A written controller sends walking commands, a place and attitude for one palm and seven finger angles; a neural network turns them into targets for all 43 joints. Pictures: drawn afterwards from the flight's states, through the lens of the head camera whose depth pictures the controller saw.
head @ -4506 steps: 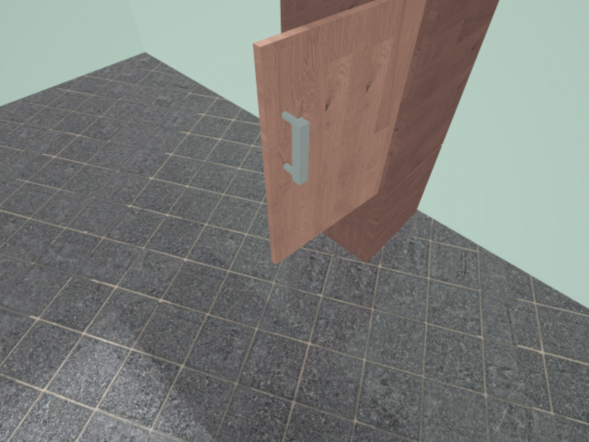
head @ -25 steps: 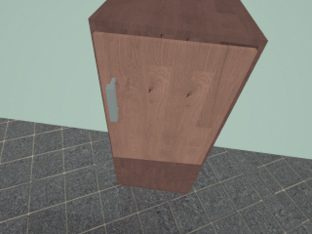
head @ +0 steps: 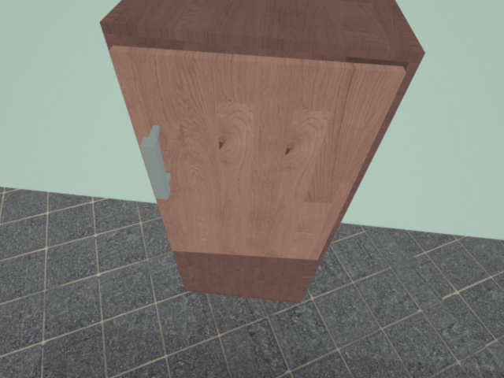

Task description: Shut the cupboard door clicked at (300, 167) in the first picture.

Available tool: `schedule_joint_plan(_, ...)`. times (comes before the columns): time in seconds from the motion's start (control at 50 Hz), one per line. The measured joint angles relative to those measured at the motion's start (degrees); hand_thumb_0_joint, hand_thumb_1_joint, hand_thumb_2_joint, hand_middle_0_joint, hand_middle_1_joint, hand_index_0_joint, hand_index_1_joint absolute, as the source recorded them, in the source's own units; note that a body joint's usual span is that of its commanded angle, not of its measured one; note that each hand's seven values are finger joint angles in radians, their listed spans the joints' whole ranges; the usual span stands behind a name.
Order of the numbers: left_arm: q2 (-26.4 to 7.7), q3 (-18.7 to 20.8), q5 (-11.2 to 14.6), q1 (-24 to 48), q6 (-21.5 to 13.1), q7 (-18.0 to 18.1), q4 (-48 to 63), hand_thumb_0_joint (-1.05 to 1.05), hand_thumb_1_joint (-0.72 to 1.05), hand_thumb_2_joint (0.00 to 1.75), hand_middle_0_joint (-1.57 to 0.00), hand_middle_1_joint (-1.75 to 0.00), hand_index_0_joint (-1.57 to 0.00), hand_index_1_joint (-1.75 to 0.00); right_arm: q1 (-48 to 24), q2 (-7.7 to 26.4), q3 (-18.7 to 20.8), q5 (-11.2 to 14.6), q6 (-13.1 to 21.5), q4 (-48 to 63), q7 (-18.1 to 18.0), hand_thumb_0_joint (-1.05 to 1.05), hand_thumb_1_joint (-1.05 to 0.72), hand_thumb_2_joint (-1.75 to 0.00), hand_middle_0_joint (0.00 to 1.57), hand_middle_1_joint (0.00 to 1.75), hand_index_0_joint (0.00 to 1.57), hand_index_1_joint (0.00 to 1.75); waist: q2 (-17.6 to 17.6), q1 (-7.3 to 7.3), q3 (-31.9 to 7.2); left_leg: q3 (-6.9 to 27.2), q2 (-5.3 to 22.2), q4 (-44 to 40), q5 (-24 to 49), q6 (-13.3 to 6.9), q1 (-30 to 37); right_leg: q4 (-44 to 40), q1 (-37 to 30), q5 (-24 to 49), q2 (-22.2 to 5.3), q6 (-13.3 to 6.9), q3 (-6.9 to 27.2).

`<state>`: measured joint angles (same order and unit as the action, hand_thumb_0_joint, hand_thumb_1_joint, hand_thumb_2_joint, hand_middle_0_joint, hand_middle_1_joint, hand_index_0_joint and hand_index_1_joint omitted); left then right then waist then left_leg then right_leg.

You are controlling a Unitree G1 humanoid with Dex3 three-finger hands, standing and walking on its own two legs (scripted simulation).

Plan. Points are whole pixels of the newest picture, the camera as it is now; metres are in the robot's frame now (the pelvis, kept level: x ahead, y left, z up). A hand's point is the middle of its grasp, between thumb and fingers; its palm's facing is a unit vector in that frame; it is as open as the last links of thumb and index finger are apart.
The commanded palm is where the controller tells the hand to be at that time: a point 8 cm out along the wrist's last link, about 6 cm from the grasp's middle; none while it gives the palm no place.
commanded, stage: come to a stop and stand still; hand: left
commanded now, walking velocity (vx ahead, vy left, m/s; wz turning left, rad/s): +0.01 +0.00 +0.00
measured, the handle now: (159, 163) +0.46 +0.21 +0.06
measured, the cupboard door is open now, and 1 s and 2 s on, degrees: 3 3 3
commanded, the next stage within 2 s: look again from close up in 0.72 s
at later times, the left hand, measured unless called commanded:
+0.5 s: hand out of the picture -0.05 +0.22 -0.15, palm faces +0.03 -0.96 -0.28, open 7.4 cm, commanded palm none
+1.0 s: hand out of the picture -0.03 +0.17 -0.16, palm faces +0.02 -0.98 -0.21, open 7.3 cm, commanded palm none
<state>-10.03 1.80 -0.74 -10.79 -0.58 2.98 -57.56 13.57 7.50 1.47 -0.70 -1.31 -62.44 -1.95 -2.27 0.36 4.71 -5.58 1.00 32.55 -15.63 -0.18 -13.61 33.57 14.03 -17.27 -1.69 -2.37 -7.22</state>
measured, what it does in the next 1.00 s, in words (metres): stands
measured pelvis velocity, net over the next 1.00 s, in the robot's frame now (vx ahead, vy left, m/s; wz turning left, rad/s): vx -0.04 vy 0.00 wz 0.00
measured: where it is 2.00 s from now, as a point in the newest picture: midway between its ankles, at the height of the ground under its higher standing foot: outside the picture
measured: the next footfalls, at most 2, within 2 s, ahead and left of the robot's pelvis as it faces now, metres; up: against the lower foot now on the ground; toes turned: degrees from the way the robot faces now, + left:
none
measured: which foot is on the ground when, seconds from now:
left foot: down 0.00-1.00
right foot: down 0.00-1.00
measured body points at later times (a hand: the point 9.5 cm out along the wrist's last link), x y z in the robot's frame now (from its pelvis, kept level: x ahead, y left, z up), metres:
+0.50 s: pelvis -0.05 +0.03 +0.01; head -0.05 -0.01 +0.45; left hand -0.05 +0.27 -0.13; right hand -0.01 -0.20 -0.16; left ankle +0.01 +0.10 -0.73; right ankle +0.01 -0.09 -0.73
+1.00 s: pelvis -0.04 +0.00 +0.01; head -0.03 -0.02 +0.46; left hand -0.03 +0.23 -0.14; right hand -0.07 -0.21 -0.16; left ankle +0.01 +0.10 -0.73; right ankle +0.01 -0.09 -0.73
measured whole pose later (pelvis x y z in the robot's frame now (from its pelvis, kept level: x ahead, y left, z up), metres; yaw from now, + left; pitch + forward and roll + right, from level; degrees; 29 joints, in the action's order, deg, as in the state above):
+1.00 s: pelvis -0.04 +0.00 +0.01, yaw +0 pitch -1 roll +1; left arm -7.8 -0.5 -0.8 -16.3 -0.6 1.2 -62.9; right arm 19.5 8.6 -0.2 -1.5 0.3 -63.1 -0.7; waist 1.5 -0.6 1.4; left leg -5.7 -0.7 24.9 -9.1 -1.9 -15.3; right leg 28.4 17.1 -11.4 0.2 -2.3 -2.3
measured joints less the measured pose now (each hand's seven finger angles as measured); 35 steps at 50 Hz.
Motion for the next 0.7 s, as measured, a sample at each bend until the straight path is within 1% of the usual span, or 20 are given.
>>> schedule_joint_plan(0.04, -0.52, 0.24, 0.04, -0.29, 1.12, -0.15, -0.03, 0.0, 0.94, 0.9, -0.2, -0.3, -0.2, -0.3, -0.4, 0.16, 0.15, -0.22, 0.26, 0.89, 0.24, 0.02, -0.93, -0.9, 0.2, 0.3, 0.19, 0.3, -1.2, 0.29, -0.28, -0.92, -0.67, -1.19, 0.25, -1.32, 0.69, 0.23, 0.26, 0.26, -0.59, 0.59, 0.88)
schedule_joint_plan(0.1, -0.7, 0.18, -0.07, -0.34, 2.28, -0.37, -0.2, 0.0, 0.93, 0.9, -0.2, -0.3, -0.2, -0.3, -1.04, 0.53, -0.03, -0.43, 0.6, 2.03, 0.33, 0.01, -0.92, -0.9, 0.2, 0.3, 0.19, 0.3, -1.63, 0.85, -0.37, -1.79, -1.32, -2.38, 0.78, -2.38, 0.85, 0.97, 1.1, -1.11, -1.18, 1.31, 1.8)
schedule_joint_plan(0.14, -0.32, -0.91, 0.06, -0.98, 1.56, -0.01, -0.26, 0.0, 0.93, 0.9, -0.2, -0.3, -0.2, -0.3, -1.56, 1.52, -0.26, -0.15, 0.48, 3.65, 0.73, 0.01, -0.92, -0.9, 0.2, 0.3, 0.19, 0.3, 0.0, 0.93, -0.32, -1.71, -0.82, -0.38, 0.65, -2.56, -0.91, -0.33, 1.55, 3.29, -0.84, 1.23, 1.63)
schedule_joint_plan(0.18, 0.15, -1.69, 0.04, -2.26, 1.07, -0.39, -0.48, 0.0, 0.93, 0.9, -0.2, -0.3, -0.2, -0.3, -1.88, 2.47, -0.18, -0.25, 0.45, 5.59, 1.1, 0.01, -0.92, -0.9, 0.2, 0.3, 0.19, 0.3, 1.95, 0.45, -0.5, -1.79, -0.63, 1.17, 0.17, -2.73, -1.97, 0.27, 2.2, 3.28, -0.78, 1.42, 1.7)
schedule_joint_plan(0.22, 0.47, -2.19, -0.16, -3.63, 1.34, -0.88, -0.93, 0.0, 0.92, 0.9, -0.2, -0.3, -0.2, -0.3, -1.35, 3.14, -0.07, -0.44, 0.69, 7.25, 1.29, 0.01, -0.92, -0.9, 0.2, 0.3, 0.19, 0.3, 3.69, -0.1, -1.45, -1.89, -1.02, 1.06, 0.45, -3.25, -2.25, 0.5, 2.55, 2.64, -1.12, 1.39, 1.81)
schedule_joint_plan(0.3, 0.37, -2.25, -0.51, -5.81, 1.87, -1.25, -1.12, 0.0, 0.91, 0.9, -0.2, -0.3, -0.2, -0.3, 0.19, 4.17, -0.16, -0.66, 0.73, 8.69, 1.55, 0.01, -0.93, -0.9, 0.2, 0.3, 0.2, 0.3, 5.64, -0.32, -3.2, -2.25, -1.98, -1.15, 1.97, -3.92, -1.84, 0.01, 2.92, 2.43, -1.38, 1.48, 2.95)
schedule_joint_plan(0.38, -0.06, -2.04, -0.62, -6.99, 1.68, -1.38, -0.9, 0.0, 0.91, 0.9, -0.2, -0.3, -0.2, -0.3, 1.54, 4.8, -0.64, -0.86, 0.41, 8.18, 1.92, 0.01, -0.94, -0.9, 0.2, 0.3, 0.2, 0.3, 6.23, 0.13, -3.88, -2.09, -2.75, -3.74, 3.49, -4.01, -1.68, -0.81, 3.41, 1.88, -1.13, 1.4, 4.1)
schedule_joint_plan(0.46, 0.08, -2.14, -0.49, -7.91, 1.17, -1.55, -1.22, 0.0, 0.91, 0.9, -0.2, -0.3, -0.2, -0.3, 2.38, 4.88, -1.08, -0.9, 0.27, 6.94, 2.12, 0.01, -0.93, -0.9, 0.2, 0.3, 0.2, 0.3, 6.42, 0.41, -3.7, -1.85, -3.05, -5.68, 4.54, -3.81, -1.68, -2.07, 3.67, 2.5, -0.59, 1.37, 5.0)
schedule_joint_plan(0.6, 1.49, -2.78, -0.18, -8.29, 0.7, -1.9, -3.13, 0.0, 0.91, 0.9, -0.2, -0.3, -0.2, -0.3, 3.69, 4.07, -1.52, -0.74, 0.93, 4.41, 2.02, 0.01, -0.91, -0.9, 0.2, 0.3, 0.2, 0.3, 5.84, -0.22, -2.95, -1.64, -2.7, -7.14, 6.48, -3.25, -1.66, -3.52, 3.68, 4.54, 0.36, 1.23, 5.67)
schedule_joint_plan(0.7, 2.69, -3.0, -0.1, -7.4, 0.6, -2.02, -3.95, 0.0, 0.91, 0.9, -0.2, -0.3, -0.2, -0.3, 4.78, 3.23, -1.65, -0.77, 1.05, 2.49, 1.88, 0.01, -0.91, -0.9, 0.2, 0.3, 0.19, 0.3, 4.96, -0.75, -3.12, -1.31, -2.29, -7.24, 6.04, -2.83, -1.89, -3.8, 3.79, 3.69, 0.98, 0.9, 5.67)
